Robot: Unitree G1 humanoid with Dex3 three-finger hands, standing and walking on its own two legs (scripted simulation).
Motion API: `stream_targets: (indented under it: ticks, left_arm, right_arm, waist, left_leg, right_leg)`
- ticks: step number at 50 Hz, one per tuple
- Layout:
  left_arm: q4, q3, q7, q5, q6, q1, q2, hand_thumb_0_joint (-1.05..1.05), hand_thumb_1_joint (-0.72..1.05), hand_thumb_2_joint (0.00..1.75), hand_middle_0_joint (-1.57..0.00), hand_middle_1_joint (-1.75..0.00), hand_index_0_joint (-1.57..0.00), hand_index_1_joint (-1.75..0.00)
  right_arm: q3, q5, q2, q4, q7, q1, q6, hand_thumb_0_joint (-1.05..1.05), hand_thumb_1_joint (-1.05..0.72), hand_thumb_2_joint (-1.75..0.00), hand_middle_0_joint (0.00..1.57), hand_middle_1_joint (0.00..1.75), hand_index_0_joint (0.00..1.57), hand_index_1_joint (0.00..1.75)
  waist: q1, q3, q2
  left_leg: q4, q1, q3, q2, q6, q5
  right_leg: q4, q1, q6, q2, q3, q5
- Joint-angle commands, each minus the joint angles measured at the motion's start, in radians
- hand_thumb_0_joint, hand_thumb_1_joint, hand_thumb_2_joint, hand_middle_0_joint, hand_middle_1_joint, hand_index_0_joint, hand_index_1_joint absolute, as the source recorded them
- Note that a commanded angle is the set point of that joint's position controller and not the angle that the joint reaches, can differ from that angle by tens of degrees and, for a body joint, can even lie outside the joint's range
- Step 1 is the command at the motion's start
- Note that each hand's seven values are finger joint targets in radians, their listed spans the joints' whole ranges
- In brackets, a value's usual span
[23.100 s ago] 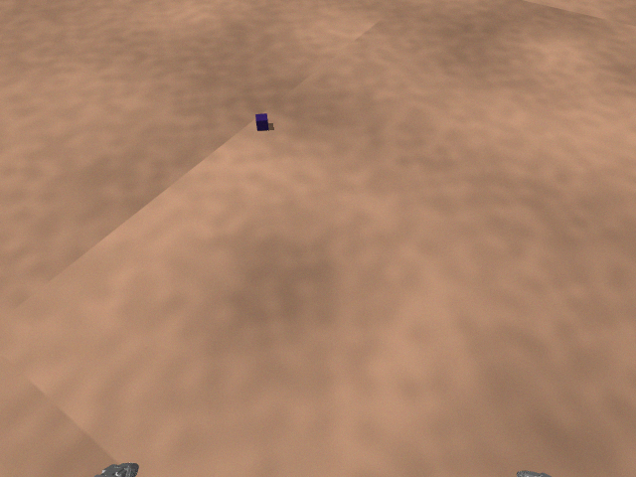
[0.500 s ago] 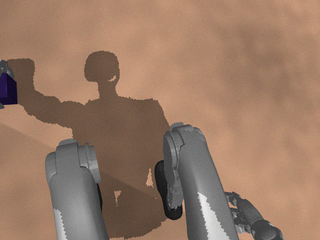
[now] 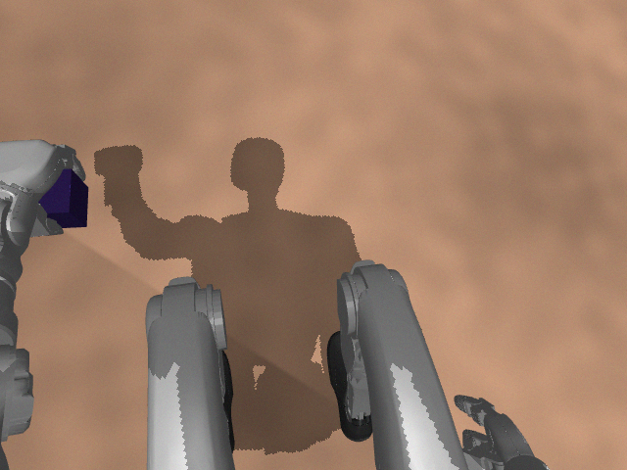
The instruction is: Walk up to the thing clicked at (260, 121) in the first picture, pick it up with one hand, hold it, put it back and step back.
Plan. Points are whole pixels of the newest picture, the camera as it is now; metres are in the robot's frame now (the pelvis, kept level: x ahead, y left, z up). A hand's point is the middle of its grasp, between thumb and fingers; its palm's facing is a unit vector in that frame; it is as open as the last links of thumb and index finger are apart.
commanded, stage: lift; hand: left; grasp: from above
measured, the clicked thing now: (54, 199) +0.44 +0.32 -0.14
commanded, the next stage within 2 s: hold in 1.24 s
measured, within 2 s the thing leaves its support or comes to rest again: neither
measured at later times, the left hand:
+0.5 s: hand out of the picture +0.36 +0.29 +0.09, palm faces -0.43 -0.10 -0.90, open 9.0 cm
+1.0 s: hand out of the picture +0.35 +0.26 +0.23, palm faces -0.44 -0.10 -0.89, open 8.9 cm
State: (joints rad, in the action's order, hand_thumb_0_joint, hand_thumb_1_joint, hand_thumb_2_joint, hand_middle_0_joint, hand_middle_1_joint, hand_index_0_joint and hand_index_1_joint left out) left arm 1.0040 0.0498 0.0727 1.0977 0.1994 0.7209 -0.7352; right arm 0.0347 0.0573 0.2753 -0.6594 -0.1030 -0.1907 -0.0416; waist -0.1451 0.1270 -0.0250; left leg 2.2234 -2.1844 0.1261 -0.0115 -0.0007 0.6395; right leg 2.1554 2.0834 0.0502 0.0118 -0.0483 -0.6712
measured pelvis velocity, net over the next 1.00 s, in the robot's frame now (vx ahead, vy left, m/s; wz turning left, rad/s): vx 0.05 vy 0.00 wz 0.09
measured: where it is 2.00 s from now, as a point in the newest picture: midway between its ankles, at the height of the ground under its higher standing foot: (286, 414)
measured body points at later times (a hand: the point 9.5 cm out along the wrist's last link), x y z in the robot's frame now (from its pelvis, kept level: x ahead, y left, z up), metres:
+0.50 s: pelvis +0.01 +0.00 +0.16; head +0.15 +0.03 +0.59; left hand +0.38 +0.29 +0.15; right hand +0.16 -0.25 +0.05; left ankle +0.09 +0.12 -0.35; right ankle +0.10 -0.14 -0.35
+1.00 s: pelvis +0.05 +0.00 +0.30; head +0.11 +0.01 +0.75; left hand +0.37 +0.26 +0.28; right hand +0.17 -0.26 +0.18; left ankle +0.09 +0.12 -0.35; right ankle +0.10 -0.14 -0.35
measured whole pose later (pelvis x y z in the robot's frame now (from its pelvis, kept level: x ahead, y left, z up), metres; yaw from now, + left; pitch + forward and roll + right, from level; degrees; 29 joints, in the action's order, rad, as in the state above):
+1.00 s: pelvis +0.05 +0.00 +0.30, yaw +5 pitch +15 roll -2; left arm 0.73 -0.14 0.09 1.01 0.06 0.29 -0.45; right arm -0.02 -0.04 0.24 -0.71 0.05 -0.25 0.02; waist -0.06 0.12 -0.03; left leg 1.12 -0.93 0.02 -0.04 -0.01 0.45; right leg 1.08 0.88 0.03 0.00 0.00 -0.45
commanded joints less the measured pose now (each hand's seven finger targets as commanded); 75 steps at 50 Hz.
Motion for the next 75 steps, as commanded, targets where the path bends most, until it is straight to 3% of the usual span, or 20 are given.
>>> stream_targets:
  ticks: [1,4,5,7,12,14,21,22,25,28,31,35,39,47,49,54,61,66,72,75]
  left_arm:
    - [-0.263,0.067,0.006,-0.055,0.006,0.252,-0.278,0.0,0.65,0.64,-1.01,-0.62,-1.03,-0.59]
    - [-0.36,0.042,-0.02,-0.085,0.007,0.207,-0.231,0.0,0.65,0.63,-0.99,-0.65,-1.03,-0.61]
    - [-0.381,0.066,-0.024,-0.087,0.002,0.181,-0.249,0.0,0.65,0.63,-0.99,-0.63,-1.02,-0.6]
    - [-0.426,0.066,-0.03,-0.098,-0.008,0.129,-0.237,0.0,0.68,0.66,-1.01,-0.64,-1.04,-0.61]
    - [-0.554,0.092,-0.026,-0.111,-0.037,0.107,-0.25,0.0,0.72,0.69,-1.05,-0.66,-1.07,-0.63]
    - [-0.579,0.073,-0.024,-0.119,-0.051,0.097,-0.216,0.0,0.73,0.68,-1.06,-0.65,-1.08,-0.62]
    - [-0.594,-0.005,-0.044,-0.131,-0.123,-0.097,-0.089,0.0,0.69,0.71,-1.02,-0.65,-1.04,-0.63]
    - [-0.623,0.01,-0.044,-0.141,-0.129,-0.106,-0.101,0.0,0.68,0.7,-1.02,-0.64,-1.04,-0.62]
    - [-0.631,-0.02,-0.044,-0.139,-0.137,-0.1,-0.07,0.0,0.69,0.69,-1.04,-0.61,-1.05,-0.6]
    - [-0.579,-0.016,-0.031,-0.14,-0.133,-0.138,-0.062,0.0,0.65,0.69,-1.01,-0.61,-1.02,-0.6]
    - [-0.581,-0.022,-0.022,-0.127,-0.118,-0.102,-0.059,0.0,0.61,0.63,-0.97,-0.62,-0.99,-0.61]
    - [-0.515,-0.053,-0.003,-0.11,-0.106,-0.144,0.003,0.0,0.61,0.62,-0.97,-0.63,-0.99,-0.61]
    - [-0.497,-0.071,0.013,-0.09,-0.108,-0.15,0.021,0.0,0.6,0.62,-0.95,-0.65,-0.97,-0.62]
    - [-0.456,-0.104,0.069,-0.09,-0.141,-0.132,0.071,0.0,0.65,0.66,-1.0,-0.65,-1.02,-0.63]
    - [-0.462,-0.099,0.081,-0.085,-0.15,-0.107,0.057,0.0,0.65,0.67,-1.01,-0.64,-1.02,-0.62]
    - [-0.422,-0.113,0.081,-0.087,-0.181,-0.121,0.077,0.0,0.64,0.67,-1.0,-0.63,-1.01,-0.62]
    - [-0.426,-0.139,0.049,-0.114,-0.194,-0.147,0.113,0.0,0.6,0.67,-0.98,-0.61,-0.99,-0.6]
    - [-0.451,-0.141,0.024,-0.109,-0.183,-0.144,0.105,0.0,0.64,0.71,-1.02,-0.62,-1.03,-0.61]
    - [-0.49,-0.134,0.013,-0.088,-0.161,-0.125,0.094,0.0,0.55,0.69,-0.93,-0.64,-0.95,-0.62]
    - [-0.49,-0.145,0.015,-0.089,-0.163,-0.129,0.119,0.0,0.57,0.69,-0.95,-0.64,-0.97,-0.62]
  right_arm:
    - [-0.096,-0.022,0.223,0.066,0.028,-0.147,0.011,0.0,-0.91,-0.9,0.2,0.3,0.2,0.3]
    - [-0.101,-0.03,0.211,0.082,0.041,-0.139,0.013,0.0,-0.91,-0.9,0.2,0.3,0.2,0.3]
    - [-0.106,-0.037,0.215,0.086,0.046,-0.133,0.012,0.0,-0.91,-0.9,0.2,0.3,0.2,0.3]
    - [-0.111,-0.042,0.211,0.091,0.055,-0.121,0.01,0.0,-0.91,-0.9,0.2,0.3,0.2,0.3]
    - [-0.116,-0.054,0.193,0.101,0.081,-0.094,0.004,0.0,-0.91,-0.9,0.2,0.3,0.2,0.3]
    - [-0.117,-0.059,0.182,0.103,0.09,-0.082,0.002,0.0,-0.9,-0.9,0.2,0.3,0.2,0.3]
    - [-0.115,-0.077,0.158,0.095,0.122,-0.046,0.012,0.0,-0.9,-0.9,0.2,0.3,0.2,0.3]
    - [-0.112,-0.081,0.155,0.098,0.127,-0.035,0.016,0.0,-0.9,-0.9,0.2,0.3,0.2,0.3]
    - [-0.105,-0.087,0.144,0.094,0.142,-0.023,0.029,0.0,-0.9,-0.9,0.2,0.3,0.2,0.3]
    - [-0.096,-0.09,0.125,0.082,0.157,-0.021,0.047,0.0,-0.91,-0.9,0.2,0.3,0.2,0.3]
    - [-0.097,-0.09,0.124,0.07,0.167,-0.032,0.064,0.0,-0.91,-0.9,0.2,0.3,0.2,0.3]
    - [-0.101,-0.094,0.12,0.062,0.168,-0.037,0.082,0.0,-0.91,-0.9,0.2,0.3,0.2,0.3]
    - [-0.107,-0.097,0.116,0.055,0.167,-0.049,0.088,0.0,-0.91,-0.91,0.2,0.3,0.2,0.3]
    - [-0.111,-0.1,0.113,0.043,0.162,-0.071,0.096,0.0,-0.91,-0.9,0.2,0.3,0.2,0.3]
    - [-0.114,-0.1,0.116,0.044,0.16,-0.066,0.096,0.0,-0.9,-0.9,0.2,0.3,0.2,0.3]
    - [-0.117,-0.102,0.112,0.033,0.158,-0.07,0.094,0.0,-0.91,-0.9,0.2,0.3,0.2,0.3]
    - [-0.118,-0.103,0.109,0.04,0.159,-0.064,0.089,0.0,-0.9,-0.9,0.2,0.3,0.2,0.3]
    - [-0.12,-0.105,0.111,0.047,0.161,-0.056,0.081,0.0,-0.9,-0.9,0.2,0.3,0.2,0.3]
    - [-0.124,-0.106,0.111,0.049,0.163,-0.048,0.07,0.0,-0.9,-0.9,0.2,0.3,0.2,0.3]
    - [-0.123,-0.106,0.109,0.049,0.161,-0.044,0.065,0.0,-0.9,-0.9,0.2,0.3,0.2,0.3]
  waist:
    - [0.016,0.644,-0.213]
    - [0.022,0.66,-0.212]
    - [0.039,0.68,-0.217]
    - [0.05,0.707,-0.22]
    - [0.057,0.709,-0.201]
    - [0.056,0.695,-0.184]
    - [0.062,0.546,-0.158]
    - [0.07,0.544,-0.148]
    - [0.055,0.489,-0.125]
    - [0.055,0.417,-0.073]
    - [0.058,0.412,-0.086]
    - [0.072,0.365,-0.094]
    - [0.081,0.364,-0.085]
    - [0.082,0.295,-0.052]
    - [0.088,0.295,-0.06]
    - [0.099,0.291,-0.046]
    - [0.101,0.252,-0.026]
    - [0.106,0.253,-0.033]
    - [0.112,0.262,-0.035]
    - [0.108,0.245,-0.023]
  left_leg:
    - [-0.357,0.566,-0.053,0.008,0.037,-0.03]
    - [-0.405,0.615,-0.058,0.007,0.036,-0.03]
    - [-0.435,0.653,-0.047,0.004,0.034,-0.034]
    - [-0.463,0.718,-0.047,0.0,0.03,-0.08]
    - [-0.542,0.831,-0.06,-0.002,0.031,-0.131]
    - [-0.595,0.881,-0.062,-0.005,0.031,-0.12]
    - [-0.812,1.035,-0.052,-0.013,0.022,-0.063]
    - [-0.842,1.048,-0.048,-0.012,0.022,-0.047]
    - [-0.904,1.102,-0.06,-0.01,0.021,-0.048]
    - [-0.942,1.12,-0.077,-0.003,0.024,-0.08]
    - [-1.007,1.197,-0.083,0.0,0.021,-0.105]
    - [-1.115,1.292,-0.071,-0.002,0.011,-0.106]
    - [-1.171,1.378,-0.091,0.007,0.007,-0.183]
    - [-1.294,1.504,-0.114,0.015,0.004,-0.27]
    - [-1.333,1.545,-0.115,0.014,0.002,-0.276]
    - [-1.39,1.63,-0.114,0.012,-0.001,-0.381]
    - [-1.47,1.702,-0.123,0.016,0.0,-0.421]
    - [-1.507,1.771,-0.129,0.015,-0.001,-0.494]
    - [-1.533,1.832,-0.137,0.017,-0.002,-0.569]
    - [-1.546,1.849,-0.139,0.02,-0.001,-0.585]
  right_leg:
    - [-0.299,-0.339,-0.081,0.034,-0.061,0.118]
    - [-0.349,-0.398,-0.079,0.035,-0.053,0.123]
    - [-0.354,-0.417,-0.079,0.032,-0.054,0.133]
    - [-0.376,-0.458,-0.079,0.033,-0.052,0.169]
    - [-0.482,-0.561,-0.074,0.03,-0.033,0.195]
    - [-0.534,-0.607,-0.072,0.03,-0.028,0.186]
    - [-0.72,-0.777,-0.068,0.031,-0.017,0.146]
    - [-0.744,-0.813,-0.068,0.03,-0.012,0.134]
    - [-0.827,-0.879,-0.07,0.032,0.001,0.137]
    - [-0.909,-0.959,-0.068,0.029,0.02,0.146]
    - [-0.98,-1.035,-0.069,0.027,0.033,0.164]
    - [-1.052,-1.089,-0.072,0.029,0.035,0.173]
    - [-1.133,-1.187,-0.072,0.035,0.04,0.228]
    - [-1.272,-1.332,-0.066,0.034,0.047,0.308]
    - [-1.298,-1.364,-0.066,0.032,0.047,0.315]
    - [-1.349,-1.448,-0.062,0.032,0.052,0.411]
    - [-1.434,-1.543,-0.058,0.029,0.058,0.447]
    - [-1.465,-1.588,-0.06,0.028,0.054,0.504]
    - [-1.494,-1.637,-0.059,0.028,0.059,0.572]
    - [-1.512,-1.655,-0.055,0.026,0.065,0.594]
